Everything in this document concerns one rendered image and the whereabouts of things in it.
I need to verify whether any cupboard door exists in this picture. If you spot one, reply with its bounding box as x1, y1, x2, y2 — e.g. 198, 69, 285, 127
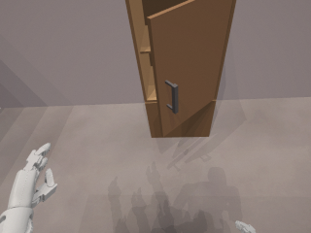
147, 0, 232, 137

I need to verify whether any right robot hand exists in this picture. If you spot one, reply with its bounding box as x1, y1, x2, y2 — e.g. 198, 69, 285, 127
235, 220, 256, 233

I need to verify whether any handle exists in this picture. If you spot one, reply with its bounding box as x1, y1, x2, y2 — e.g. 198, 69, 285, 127
165, 80, 179, 115

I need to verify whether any left robot forearm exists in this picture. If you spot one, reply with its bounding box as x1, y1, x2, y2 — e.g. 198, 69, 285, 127
0, 206, 34, 233

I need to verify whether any left robot hand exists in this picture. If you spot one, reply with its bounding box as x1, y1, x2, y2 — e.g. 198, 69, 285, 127
7, 143, 57, 210

